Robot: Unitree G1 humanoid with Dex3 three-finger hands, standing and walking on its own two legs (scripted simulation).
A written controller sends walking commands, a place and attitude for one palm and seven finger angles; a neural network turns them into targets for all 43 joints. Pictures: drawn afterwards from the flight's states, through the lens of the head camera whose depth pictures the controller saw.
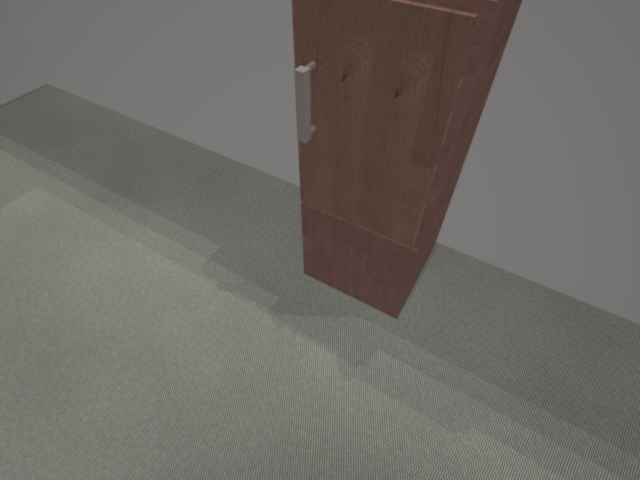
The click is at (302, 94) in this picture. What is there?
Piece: cupboard door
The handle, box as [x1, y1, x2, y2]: [294, 61, 315, 142]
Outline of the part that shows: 312,61 305,66 300,65 294,70 297,140 306,142 310,138 310,134 315,129 315,126 310,125 309,71 315,66 315,62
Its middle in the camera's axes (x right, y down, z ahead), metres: -0.03 -0.32 +0.90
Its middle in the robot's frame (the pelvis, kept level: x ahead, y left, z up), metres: +0.89 +0.08 +0.00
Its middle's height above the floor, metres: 0.78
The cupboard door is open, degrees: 0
